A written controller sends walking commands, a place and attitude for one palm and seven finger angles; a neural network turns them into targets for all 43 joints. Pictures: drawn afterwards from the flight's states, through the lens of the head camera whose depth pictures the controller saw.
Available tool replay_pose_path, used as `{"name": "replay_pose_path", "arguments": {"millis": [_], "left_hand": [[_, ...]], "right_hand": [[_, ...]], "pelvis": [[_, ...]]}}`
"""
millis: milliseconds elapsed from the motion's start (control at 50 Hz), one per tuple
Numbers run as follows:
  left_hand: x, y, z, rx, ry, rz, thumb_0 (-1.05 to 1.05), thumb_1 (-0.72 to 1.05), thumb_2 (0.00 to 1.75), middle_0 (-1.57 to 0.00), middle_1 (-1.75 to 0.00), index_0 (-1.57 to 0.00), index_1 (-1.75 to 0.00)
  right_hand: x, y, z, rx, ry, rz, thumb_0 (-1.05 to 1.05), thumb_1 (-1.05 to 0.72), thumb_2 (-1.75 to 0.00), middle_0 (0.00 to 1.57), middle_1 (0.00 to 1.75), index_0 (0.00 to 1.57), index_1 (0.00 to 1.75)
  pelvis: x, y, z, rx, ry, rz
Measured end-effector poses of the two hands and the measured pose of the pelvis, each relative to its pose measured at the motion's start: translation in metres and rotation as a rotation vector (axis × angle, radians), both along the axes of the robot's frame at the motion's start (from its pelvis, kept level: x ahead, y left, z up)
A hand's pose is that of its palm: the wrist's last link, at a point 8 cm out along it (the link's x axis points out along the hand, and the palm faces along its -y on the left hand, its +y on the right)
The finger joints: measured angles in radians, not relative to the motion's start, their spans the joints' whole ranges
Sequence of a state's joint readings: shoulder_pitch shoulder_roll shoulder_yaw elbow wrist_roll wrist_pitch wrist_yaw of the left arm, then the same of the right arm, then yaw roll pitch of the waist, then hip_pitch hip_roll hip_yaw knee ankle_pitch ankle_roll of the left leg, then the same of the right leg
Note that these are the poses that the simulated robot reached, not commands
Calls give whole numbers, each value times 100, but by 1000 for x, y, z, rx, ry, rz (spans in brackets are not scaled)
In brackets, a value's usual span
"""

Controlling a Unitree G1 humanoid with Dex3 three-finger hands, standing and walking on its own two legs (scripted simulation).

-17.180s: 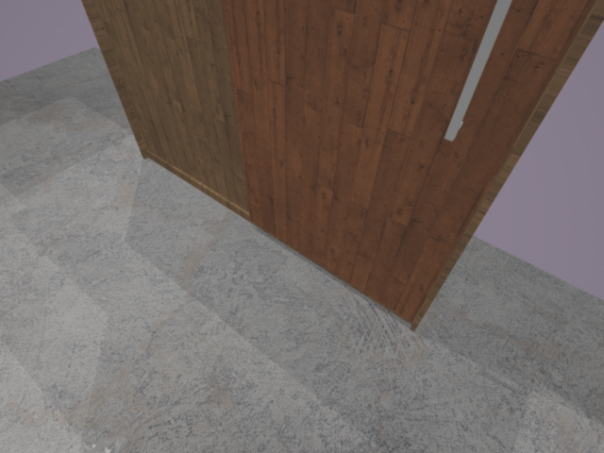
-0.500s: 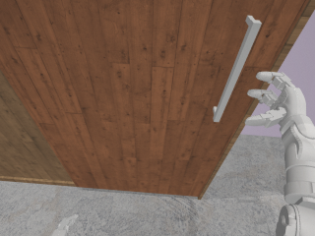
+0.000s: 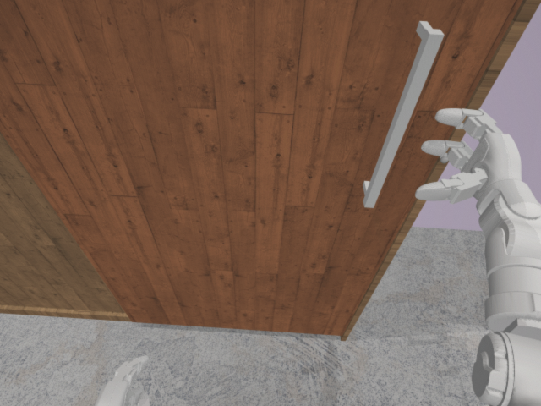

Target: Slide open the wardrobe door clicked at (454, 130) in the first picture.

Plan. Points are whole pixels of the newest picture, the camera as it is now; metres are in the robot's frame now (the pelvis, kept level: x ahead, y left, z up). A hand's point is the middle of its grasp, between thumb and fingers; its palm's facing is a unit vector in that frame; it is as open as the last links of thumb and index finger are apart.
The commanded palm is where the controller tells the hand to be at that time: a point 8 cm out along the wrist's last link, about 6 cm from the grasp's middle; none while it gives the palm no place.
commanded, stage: feel for the door with the fingertips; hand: right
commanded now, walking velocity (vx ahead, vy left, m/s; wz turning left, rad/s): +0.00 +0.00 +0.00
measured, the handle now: (391, 130) +0.48 -0.14 +0.19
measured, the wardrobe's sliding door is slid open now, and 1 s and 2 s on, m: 0.00 0.00 0.00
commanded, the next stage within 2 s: slide the fingers in behind the handle in 0.78 s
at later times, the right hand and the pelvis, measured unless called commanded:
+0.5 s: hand (422, 156) +0.42 -0.16 +0.19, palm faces +0.02 +1.00 +0.00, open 14.0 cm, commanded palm +0.40 -0.21 +0.19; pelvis +0.00 +0.01 +0.00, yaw +0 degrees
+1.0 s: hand (416, 147) +0.44 -0.16 +0.19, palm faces -0.01 +1.00 +0.01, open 13.4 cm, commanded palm +0.42 -0.22 +0.19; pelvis -0.02 +0.01 +0.00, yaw +0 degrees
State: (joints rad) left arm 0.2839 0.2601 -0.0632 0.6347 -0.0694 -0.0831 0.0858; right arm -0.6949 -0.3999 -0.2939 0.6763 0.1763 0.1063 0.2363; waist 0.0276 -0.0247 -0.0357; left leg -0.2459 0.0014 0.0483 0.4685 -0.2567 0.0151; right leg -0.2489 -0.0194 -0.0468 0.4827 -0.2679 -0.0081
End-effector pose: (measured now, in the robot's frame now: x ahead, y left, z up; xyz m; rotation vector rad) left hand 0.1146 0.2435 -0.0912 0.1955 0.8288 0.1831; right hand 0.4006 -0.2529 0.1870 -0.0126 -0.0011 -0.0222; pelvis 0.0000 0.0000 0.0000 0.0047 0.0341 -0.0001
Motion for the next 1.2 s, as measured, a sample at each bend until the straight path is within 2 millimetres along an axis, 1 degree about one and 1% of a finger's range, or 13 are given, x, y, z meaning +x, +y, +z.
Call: {"name": "replay_pose_path", "arguments": {"millis": [60, 160, 240, 320, 360, 420, 540, 620, 780, 920, 1000, 1100, 1200], "left_hand": [[-3, 1, -3, -3, 14, 3, 1, 91, 89, -21, -30, -20, -30], [-4, 2, -5, -8, 23, 3, 1, 91, 89, -21, -30, -20, -30], [0, 1, -4, -16, 6, 2, 1, 91, 89, -21, -30, -20, -30], [6, 1, -1, -20, -13, -1, 1, 91, 89, -21, -30, -20, -30], [8, 0, 0, -21, -22, -5, 1, 91, 89, -21, -30, -20, -30], [11, 0, 2, -18, -30, -11, 1, 91, 89, -21, -30, -20, -30], [10, 4, 2, -11, -25, -13, 1, 91, 89, -21, -30, -20, -30], [2, 8, -1, -2, -2, -10, 1, 91, 89, -21, -30, -20, -30], [-23, 16, -8, 12, 54, 19, 1, 91, 89, -21, -30, -20, -30], [-48, 20, -13, 20, 110, 45, 1, 91, 89, -21, -30, -20, -30], [-60, 20, -15, 21, 130, 56, 1, 91, 89, -21, -30, -20, -30], [-68, 19, -14, 17, 123, 75, 1, 91, 89, -21, -30, -20, -30], [-67, 16, -11, 12, 99, 81, 1, 91, 89, -21, -30, -20, -30]], "right_hand": [[0, 3, 3, -10, -2, 14, -1, 50, -30, 30, 120, 30, 120], [-2, 20, 5, 21, -16, 60, -1, 50, -30, 29, 120, 30, 120], [-4, 32, 0, 29, -2, 57, -1, 50, -30, 30, 120, 30, 120], [-6, 38, -6, 24, 14, 33, -1, 50, -30, 30, 120, 30, 120], [-7, 41, -5, 16, 6, 26, -1, 50, -30, 30, 120, 30, 120], [-8, 42, 1, 17, -14, 17, -1, 50, -30, 30, 120, 30, 120], [-5, 33, 8, 4, 8, -5, -1, 50, -30, 30, 120, 30, 120], [-1, 32, 6, -4, 39, 1, -1, 50, -30, 30, 120, 30, 120], [12, 43, 4, 31, 13, 27, -1, 50, -30, 30, 120, 30, 120], [19, 37, 4, 24, 6, 31, -1, 50, -30, 38, 125, 37, 125], [20, 36, 4, 18, 6, 37, -1, 50, -30, 40, 125, 40, 125], [19, 35, 2, 30, 1, 37, -1, 50, -30, 37, 123, 38, 123], [13, 30, -3, 30, -5, 26, -1, 50, -30, 34, 122, 34, 121]], "pelvis": [[1, -1, 0, 1, 3, -1], [3, -2, 0, -1, 2, 0], [3, -1, 0, -2, -3, 3], [1, 1, 0, -4, -9, 5], [0, 3, 0, -4, -13, 6], [-2, 4, 1, -4, -18, 5], [-5, 8, 1, -3, -18, -4], [-8, 9, 0, -2, -12, -12], [-10, 9, 0, -4, 4, -6], [-13, 8, -2, -2, 17, -4], [-15, 6, -2, -1, 24, -2], [-17, 4, -2, -1, 24, 9], [-16, 1, -2, -1, 18, 20]]}}
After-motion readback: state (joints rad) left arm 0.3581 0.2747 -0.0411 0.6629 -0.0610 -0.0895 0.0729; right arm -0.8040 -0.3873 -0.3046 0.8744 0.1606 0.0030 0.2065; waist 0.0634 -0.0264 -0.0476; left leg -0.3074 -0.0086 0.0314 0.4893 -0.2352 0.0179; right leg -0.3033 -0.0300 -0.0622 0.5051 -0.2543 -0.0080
